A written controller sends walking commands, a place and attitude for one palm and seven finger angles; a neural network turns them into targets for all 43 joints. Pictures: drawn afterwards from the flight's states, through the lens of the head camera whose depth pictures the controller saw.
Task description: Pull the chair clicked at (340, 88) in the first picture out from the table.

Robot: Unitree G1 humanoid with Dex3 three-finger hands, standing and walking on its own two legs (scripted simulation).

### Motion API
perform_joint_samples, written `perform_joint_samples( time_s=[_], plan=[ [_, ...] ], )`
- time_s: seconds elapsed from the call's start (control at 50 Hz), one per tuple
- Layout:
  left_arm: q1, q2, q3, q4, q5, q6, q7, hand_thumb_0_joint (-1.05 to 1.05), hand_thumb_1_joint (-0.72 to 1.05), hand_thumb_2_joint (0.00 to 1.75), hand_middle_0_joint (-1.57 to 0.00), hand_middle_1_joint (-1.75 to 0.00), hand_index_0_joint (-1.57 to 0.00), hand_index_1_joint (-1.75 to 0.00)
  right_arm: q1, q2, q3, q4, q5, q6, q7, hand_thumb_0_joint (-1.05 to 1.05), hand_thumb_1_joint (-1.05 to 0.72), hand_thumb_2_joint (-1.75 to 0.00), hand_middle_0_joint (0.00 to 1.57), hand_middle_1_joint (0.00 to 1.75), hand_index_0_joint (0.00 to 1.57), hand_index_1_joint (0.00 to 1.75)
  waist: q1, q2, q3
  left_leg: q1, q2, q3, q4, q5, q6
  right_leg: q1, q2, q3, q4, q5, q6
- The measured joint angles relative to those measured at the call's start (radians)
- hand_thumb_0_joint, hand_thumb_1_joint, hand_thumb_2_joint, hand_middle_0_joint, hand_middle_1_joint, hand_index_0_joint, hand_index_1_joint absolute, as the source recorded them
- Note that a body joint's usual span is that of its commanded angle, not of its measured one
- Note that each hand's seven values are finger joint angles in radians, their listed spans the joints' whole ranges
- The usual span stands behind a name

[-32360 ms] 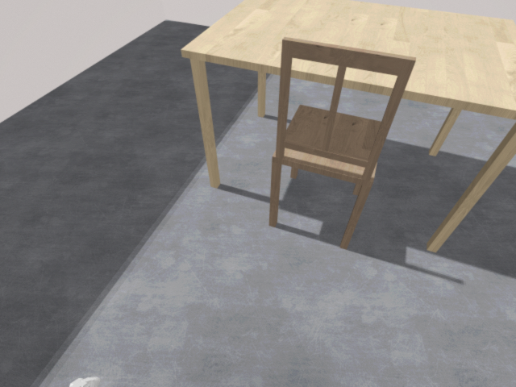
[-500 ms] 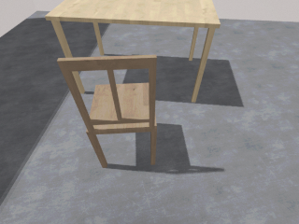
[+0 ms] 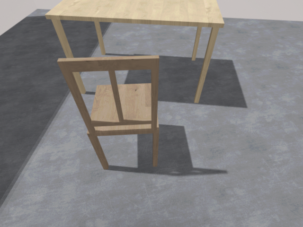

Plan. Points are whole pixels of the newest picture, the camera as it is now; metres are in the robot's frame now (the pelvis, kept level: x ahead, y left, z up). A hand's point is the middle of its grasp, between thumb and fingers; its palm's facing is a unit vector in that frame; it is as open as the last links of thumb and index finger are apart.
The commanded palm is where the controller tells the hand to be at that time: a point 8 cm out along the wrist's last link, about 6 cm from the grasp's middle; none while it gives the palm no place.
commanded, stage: stand and wait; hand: left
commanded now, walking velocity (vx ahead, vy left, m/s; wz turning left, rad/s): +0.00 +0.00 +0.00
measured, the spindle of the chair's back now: (117, 98) +0.62 +0.19 -0.09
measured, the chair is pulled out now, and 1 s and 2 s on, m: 0.58 0.58 0.58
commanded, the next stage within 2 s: none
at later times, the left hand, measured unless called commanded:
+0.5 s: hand out of the picture -0.03 +0.15 -0.17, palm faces +0.07 -0.98 -0.16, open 7.4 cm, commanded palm none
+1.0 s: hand out of the picture -0.02 +0.14 -0.17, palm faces +0.07 -0.98 -0.16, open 7.4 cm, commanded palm none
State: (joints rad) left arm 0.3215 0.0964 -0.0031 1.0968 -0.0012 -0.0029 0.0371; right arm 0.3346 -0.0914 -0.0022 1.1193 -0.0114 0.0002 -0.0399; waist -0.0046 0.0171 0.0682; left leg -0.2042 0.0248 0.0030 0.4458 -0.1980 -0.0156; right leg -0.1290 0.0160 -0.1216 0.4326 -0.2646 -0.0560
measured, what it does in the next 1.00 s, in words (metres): stands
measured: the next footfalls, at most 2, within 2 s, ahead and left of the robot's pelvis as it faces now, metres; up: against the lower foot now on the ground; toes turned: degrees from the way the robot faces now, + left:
none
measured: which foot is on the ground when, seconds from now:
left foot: down 0.00-1.00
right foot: down 0.00-1.00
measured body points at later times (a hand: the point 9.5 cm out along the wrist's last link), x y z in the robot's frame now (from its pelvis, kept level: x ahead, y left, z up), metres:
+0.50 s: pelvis +0.00 +0.00 +0.00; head +0.01 -0.01 +0.45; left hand -0.03 +0.20 -0.16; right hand -0.04 -0.20 -0.17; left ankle +0.03 +0.13 -0.74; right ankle -0.01 -0.08 -0.74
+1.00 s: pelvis +0.00 -0.01 +0.00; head +0.01 -0.02 +0.45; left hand -0.03 +0.20 -0.16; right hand -0.03 -0.20 -0.17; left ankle +0.03 +0.13 -0.74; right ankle -0.01 -0.08 -0.74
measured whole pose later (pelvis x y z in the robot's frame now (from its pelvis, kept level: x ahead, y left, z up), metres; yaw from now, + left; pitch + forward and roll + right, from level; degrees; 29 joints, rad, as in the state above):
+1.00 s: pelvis +0.00 -0.01 +0.00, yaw +1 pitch -3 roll +0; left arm 0.34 0.09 0.00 1.10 0.00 0.00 0.04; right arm 0.34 -0.09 0.00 1.12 -0.01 0.00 -0.04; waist 0.00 0.02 0.07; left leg -0.20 0.03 -0.01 0.45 -0.20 -0.02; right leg -0.12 0.02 -0.13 0.43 -0.27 -0.07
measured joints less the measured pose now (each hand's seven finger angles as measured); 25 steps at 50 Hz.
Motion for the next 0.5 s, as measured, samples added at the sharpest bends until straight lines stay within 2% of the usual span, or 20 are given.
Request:
perform_joint_samples(
  time_s=[0.5],
  plan=[
    [0.015, 0.001, 0.0, 0.006, 0.0, 0.003, -0.002, 0.0, 0.91, 0.89, -0.2, -0.3, -0.2, -0.29, 0.009, -0.007, 0.001, 0.004, 0.0, 0.002, -0.001, 0.01, -0.91, -0.9, 0.2, 0.3, 0.2, 0.3, 0.0, 0.003, 0.004, 0.0, 0.0, -0.01, 0.002, 0.001, -0.004, 0.004, 0.001, -0.01, 0.0, -0.002, -0.004]
  ],
)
